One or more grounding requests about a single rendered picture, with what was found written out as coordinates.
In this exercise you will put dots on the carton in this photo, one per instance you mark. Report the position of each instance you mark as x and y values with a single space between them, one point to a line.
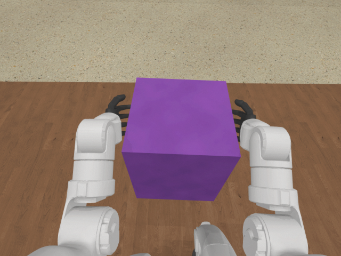
180 141

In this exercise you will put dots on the robot right upper arm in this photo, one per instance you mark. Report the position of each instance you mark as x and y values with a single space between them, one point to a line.
274 235

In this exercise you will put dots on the robot left hand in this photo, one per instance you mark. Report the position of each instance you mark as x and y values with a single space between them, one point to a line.
112 108

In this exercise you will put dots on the left robot forearm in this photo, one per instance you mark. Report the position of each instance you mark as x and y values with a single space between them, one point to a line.
92 179

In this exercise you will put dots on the robot right thigh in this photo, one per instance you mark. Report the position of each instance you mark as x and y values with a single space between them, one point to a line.
210 241

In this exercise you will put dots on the right robot forearm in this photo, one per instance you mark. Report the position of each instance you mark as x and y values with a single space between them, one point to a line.
270 161

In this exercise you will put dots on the robot right hand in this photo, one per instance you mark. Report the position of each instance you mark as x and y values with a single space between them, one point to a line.
247 114

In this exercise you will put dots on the robot left upper arm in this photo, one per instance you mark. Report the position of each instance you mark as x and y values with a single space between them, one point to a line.
86 231

